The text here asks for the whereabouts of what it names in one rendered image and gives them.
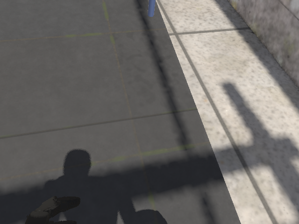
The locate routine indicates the robot left hand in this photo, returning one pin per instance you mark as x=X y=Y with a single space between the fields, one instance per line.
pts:
x=52 y=207

